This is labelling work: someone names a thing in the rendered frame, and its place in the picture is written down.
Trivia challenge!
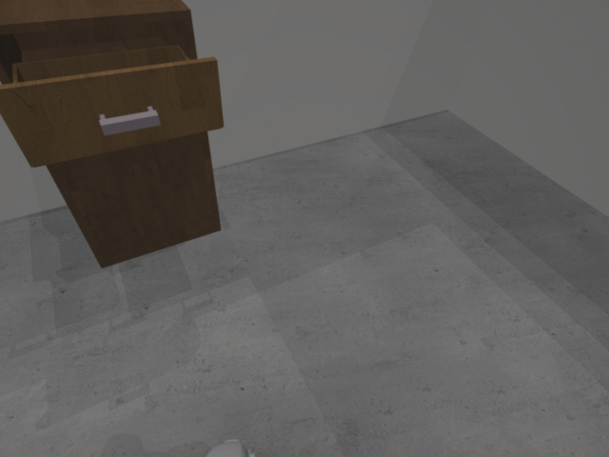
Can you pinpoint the handle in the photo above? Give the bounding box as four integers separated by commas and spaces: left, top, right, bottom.
99, 106, 161, 136

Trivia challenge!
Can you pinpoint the cabinet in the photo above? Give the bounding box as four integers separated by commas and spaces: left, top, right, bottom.
0, 0, 221, 268

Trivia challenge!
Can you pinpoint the drawer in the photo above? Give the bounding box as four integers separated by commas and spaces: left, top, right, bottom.
0, 45, 224, 168

